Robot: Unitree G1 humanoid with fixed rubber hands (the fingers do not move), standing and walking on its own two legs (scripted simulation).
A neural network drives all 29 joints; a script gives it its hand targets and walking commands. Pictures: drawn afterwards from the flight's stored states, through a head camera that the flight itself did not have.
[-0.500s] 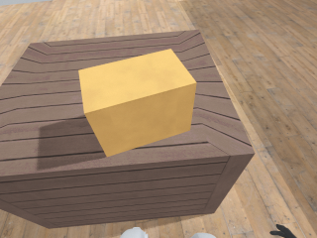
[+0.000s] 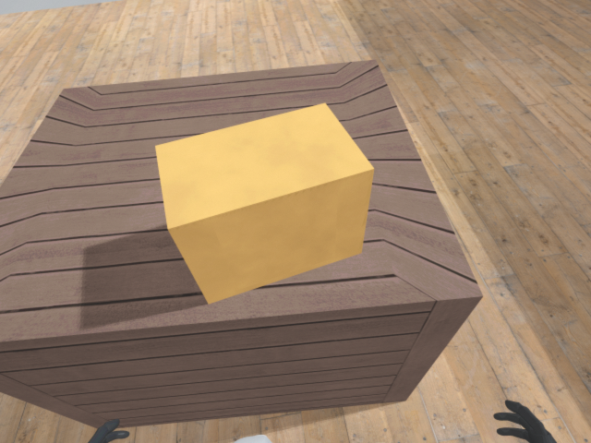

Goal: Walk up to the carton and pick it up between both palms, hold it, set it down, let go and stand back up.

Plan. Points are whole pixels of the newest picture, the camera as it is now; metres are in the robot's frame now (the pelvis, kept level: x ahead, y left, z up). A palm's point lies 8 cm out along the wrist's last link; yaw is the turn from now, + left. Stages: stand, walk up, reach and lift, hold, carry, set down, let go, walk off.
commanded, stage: walk up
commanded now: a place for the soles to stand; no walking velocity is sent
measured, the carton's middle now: (266, 203) +0.47 +0.06 +0.04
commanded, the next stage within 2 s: reach and lift in 1.38 s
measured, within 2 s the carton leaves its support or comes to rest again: neither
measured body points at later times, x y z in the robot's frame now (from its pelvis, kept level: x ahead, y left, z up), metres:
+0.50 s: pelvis -0.04 +0.06 -0.02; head +0.00 +0.06 +0.43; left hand +0.01 +0.41 -0.13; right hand +0.10 -0.26 -0.13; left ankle +0.01 +0.18 -0.71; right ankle -0.02 -0.10 -0.69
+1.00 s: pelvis -0.06 +0.07 +0.01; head -0.05 +0.07 +0.46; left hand +0.01 +0.38 -0.12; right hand +0.05 -0.23 -0.11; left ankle +0.01 +0.18 -0.71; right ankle -0.02 -0.07 -0.71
